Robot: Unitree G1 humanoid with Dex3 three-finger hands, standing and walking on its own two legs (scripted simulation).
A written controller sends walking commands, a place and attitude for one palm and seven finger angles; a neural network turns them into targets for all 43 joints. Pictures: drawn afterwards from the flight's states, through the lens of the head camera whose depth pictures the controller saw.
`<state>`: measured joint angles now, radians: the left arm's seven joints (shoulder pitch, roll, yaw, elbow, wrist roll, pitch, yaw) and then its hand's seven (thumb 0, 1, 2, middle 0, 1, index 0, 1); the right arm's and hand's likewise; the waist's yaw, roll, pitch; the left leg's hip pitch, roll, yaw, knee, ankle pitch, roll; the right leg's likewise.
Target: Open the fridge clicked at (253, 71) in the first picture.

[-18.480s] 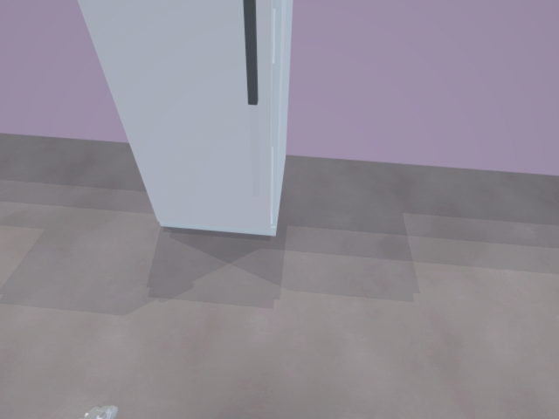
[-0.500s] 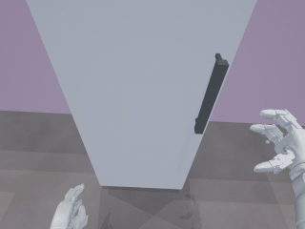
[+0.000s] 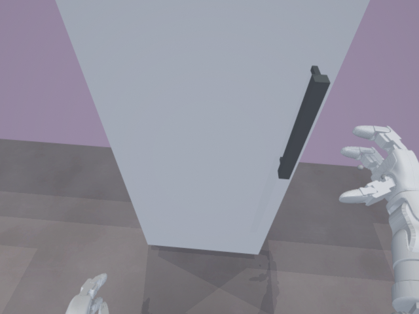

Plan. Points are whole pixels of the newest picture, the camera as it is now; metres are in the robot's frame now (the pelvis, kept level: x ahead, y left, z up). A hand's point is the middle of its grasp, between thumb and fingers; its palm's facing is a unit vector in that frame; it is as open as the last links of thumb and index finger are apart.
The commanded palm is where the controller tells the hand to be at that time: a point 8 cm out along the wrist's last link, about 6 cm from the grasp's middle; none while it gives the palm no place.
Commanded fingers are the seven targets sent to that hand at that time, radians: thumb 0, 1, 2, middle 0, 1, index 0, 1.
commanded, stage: move the hooked fingers beside the handle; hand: right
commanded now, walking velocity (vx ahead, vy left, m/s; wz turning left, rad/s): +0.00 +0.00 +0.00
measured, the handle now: (297, 129) +0.48 -0.15 +0.11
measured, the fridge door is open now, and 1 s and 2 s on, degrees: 0 0 0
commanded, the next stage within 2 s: none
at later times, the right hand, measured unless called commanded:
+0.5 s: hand (335, 145) +0.43 -0.22 +0.12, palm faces +0.01 +1.00 +0.00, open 14.0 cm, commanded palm +0.39 -0.27 +0.12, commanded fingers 0.00 0.50 -0.30 0.30 1.20 0.30 1.20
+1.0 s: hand (337, 152) +0.40 -0.21 +0.13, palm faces +0.00 +1.00 +0.01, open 14.0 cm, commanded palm +0.38 -0.27 +0.12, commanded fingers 0.00 0.50 -0.30 0.30 1.20 0.30 1.20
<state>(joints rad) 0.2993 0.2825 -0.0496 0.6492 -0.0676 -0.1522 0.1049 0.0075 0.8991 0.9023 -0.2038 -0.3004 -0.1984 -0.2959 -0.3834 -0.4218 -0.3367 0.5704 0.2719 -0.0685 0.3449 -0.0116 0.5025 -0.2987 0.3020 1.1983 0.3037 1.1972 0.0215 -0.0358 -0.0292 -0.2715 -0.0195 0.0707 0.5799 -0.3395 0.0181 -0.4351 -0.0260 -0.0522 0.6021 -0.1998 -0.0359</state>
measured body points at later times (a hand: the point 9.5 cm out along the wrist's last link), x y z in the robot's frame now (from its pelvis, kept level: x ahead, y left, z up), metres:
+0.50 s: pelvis +0.02 -0.01 -0.01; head +0.05 -0.01 +0.44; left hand +0.11 +0.26 -0.11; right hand +0.42 -0.27 +0.12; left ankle -0.02 +0.11 -0.73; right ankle +0.07 -0.10 -0.73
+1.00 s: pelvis +0.02 +0.00 -0.01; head +0.03 +0.00 +0.44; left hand +0.14 +0.26 -0.10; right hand +0.40 -0.26 +0.13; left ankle -0.02 +0.11 -0.73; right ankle +0.07 -0.10 -0.73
